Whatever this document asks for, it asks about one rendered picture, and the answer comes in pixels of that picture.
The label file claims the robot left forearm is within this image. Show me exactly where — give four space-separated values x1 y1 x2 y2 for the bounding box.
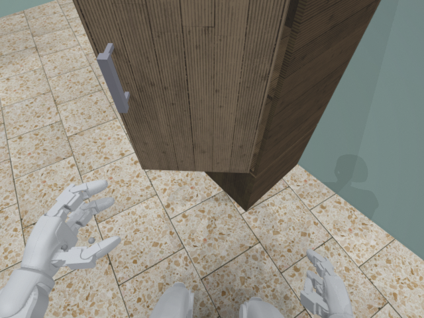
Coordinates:
0 268 55 318

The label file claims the handle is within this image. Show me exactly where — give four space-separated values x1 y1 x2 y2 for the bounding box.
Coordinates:
96 43 130 113

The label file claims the robot right hand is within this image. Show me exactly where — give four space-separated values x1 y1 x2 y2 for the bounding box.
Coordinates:
300 249 353 318

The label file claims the robot left hand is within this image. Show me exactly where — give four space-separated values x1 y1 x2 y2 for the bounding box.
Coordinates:
21 180 121 277

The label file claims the robot thigh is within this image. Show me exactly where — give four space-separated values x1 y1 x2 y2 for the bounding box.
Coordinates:
239 300 284 318
149 286 194 318

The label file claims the robot right thigh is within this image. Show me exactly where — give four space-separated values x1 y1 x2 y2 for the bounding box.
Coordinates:
239 300 284 318

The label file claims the robot left thigh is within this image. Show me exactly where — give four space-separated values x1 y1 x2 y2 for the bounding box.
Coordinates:
149 286 194 318

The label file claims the cupboard door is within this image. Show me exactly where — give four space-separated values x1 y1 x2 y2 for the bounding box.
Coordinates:
72 0 290 173

